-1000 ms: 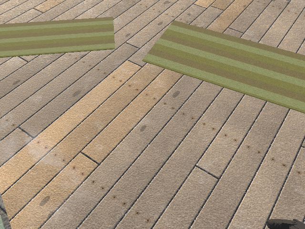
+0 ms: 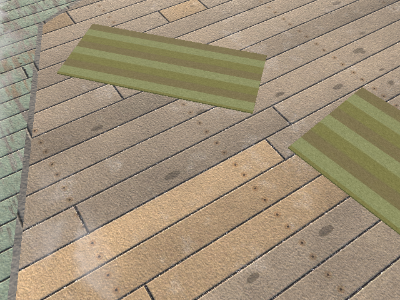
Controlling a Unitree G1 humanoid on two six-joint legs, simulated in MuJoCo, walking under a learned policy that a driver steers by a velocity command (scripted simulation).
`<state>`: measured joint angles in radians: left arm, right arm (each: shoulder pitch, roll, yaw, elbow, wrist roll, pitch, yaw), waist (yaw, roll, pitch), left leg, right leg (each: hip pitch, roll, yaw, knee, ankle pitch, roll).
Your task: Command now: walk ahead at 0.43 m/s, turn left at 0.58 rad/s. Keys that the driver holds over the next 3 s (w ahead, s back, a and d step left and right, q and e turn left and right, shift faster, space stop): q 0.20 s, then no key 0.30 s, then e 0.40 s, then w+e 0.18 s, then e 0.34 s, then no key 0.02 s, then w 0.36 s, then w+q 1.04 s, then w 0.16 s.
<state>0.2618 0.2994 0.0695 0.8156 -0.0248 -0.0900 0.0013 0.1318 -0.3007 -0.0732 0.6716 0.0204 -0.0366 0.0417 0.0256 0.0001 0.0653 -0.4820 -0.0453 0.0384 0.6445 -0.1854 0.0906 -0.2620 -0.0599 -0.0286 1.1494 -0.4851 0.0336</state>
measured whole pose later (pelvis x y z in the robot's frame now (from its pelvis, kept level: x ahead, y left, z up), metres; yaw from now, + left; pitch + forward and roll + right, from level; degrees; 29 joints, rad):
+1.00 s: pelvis +0.22 -0.02 +0.01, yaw +0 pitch +2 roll +0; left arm 0.16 0.31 0.08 0.69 -0.03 0.04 -0.03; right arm 0.20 -0.29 -0.08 0.73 0.02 0.02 -0.04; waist -0.02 0.02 0.03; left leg -0.21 0.10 0.08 0.55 -0.37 -0.06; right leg -0.37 0.00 -0.06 0.67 -0.35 0.00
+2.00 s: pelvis +0.48 -0.12 +0.03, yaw -18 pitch +2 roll +1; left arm 0.33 0.25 0.04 0.70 0.00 -0.08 0.00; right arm 0.29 -0.30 -0.06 0.77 0.03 -0.06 0.02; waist 0.01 0.04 -0.03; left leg -0.53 0.01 -0.07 1.04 -0.30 0.03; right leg -0.19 0.00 -0.05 0.43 -0.27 -0.04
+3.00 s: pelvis +1.02 -0.20 +0.02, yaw +15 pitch +1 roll -1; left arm 0.29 0.26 0.05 0.72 0.01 -0.10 -0.01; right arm 0.26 -0.31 -0.06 0.70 0.02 -0.03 0.00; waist 0.02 0.05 0.02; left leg -0.52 0.01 -0.08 1.14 -0.33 0.01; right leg -0.24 0.03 -0.04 0.42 -0.18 -0.02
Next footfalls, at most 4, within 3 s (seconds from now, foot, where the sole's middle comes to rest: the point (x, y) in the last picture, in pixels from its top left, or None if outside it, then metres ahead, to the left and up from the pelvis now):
0.38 right None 0.34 -0.09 -0.75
0.68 left None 0.21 0.13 -0.75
1.02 right None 0.27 -0.12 -0.75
1.46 left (198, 278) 0.49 0.04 -0.75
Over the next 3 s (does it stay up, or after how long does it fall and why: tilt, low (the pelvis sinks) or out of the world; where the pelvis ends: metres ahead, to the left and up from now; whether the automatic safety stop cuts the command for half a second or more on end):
stays up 1.02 -0.20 0.02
